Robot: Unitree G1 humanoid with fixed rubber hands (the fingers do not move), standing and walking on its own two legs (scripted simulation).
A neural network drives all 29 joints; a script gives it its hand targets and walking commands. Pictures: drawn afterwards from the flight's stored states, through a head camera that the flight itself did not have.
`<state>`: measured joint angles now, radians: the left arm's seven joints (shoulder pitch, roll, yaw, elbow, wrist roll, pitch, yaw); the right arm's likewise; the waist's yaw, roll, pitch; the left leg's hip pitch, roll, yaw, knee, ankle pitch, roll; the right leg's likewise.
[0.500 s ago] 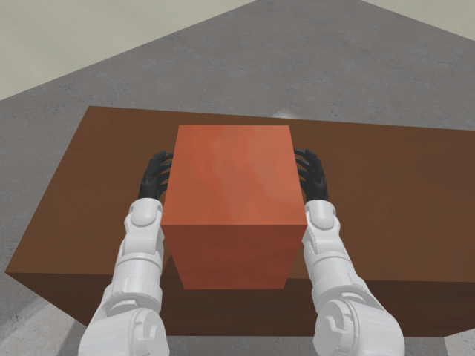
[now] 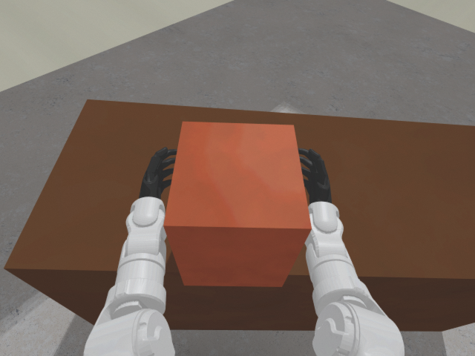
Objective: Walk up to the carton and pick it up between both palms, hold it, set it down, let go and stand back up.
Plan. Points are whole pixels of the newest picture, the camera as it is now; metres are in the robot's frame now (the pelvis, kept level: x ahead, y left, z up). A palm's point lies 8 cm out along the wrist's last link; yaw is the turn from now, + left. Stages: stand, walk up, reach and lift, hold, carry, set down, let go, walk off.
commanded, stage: set down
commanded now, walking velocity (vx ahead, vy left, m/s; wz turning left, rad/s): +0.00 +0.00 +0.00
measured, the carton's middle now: (235, 209) +0.37 +0.05 +0.00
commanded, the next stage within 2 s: none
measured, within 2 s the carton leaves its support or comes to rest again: neither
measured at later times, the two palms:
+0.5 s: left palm (155, 192) +0.36 +0.19 +0.04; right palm (319, 198) +0.39 -0.10 +0.05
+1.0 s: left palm (128, 184) +0.37 +0.25 +0.03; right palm (328, 185) +0.43 -0.12 +0.05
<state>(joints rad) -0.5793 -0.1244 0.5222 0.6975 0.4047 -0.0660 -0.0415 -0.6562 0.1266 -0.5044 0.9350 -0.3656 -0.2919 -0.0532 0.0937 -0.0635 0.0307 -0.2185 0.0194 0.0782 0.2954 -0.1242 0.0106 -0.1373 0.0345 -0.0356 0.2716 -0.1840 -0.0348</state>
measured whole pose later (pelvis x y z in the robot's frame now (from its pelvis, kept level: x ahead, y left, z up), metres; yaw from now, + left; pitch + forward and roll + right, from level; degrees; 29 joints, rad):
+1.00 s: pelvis +0.00 +0.01 -0.02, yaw +0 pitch +15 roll -2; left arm -0.72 0.19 0.13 1.16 -0.08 -0.27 0.07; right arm -0.85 -0.18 0.06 1.32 0.30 -0.30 -0.10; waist 0.09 -0.01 -0.20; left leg -0.61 0.05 0.05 0.57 -0.22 0.01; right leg -0.49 0.05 -0.06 0.48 -0.26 -0.03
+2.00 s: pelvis -0.02 -0.02 +0.00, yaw +1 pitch +1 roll +0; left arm -0.79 0.37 0.14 0.67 -0.15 0.43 0.00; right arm -0.87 -0.25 0.10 0.82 0.44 0.31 -0.17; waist 0.04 -0.04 -0.04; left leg -0.22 0.04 0.05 0.34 -0.12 -0.01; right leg -0.14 0.05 -0.07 0.32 -0.20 -0.06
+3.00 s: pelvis -0.01 -0.01 +0.00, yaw +1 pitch -2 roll +1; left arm 0.07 0.23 0.06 0.26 -0.15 -0.03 0.00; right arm 0.07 -0.10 0.05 0.29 0.20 -0.05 -0.08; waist 0.07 -0.05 0.00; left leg -0.17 0.02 0.06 0.33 -0.14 0.00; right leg -0.10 0.03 -0.05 0.35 -0.23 -0.05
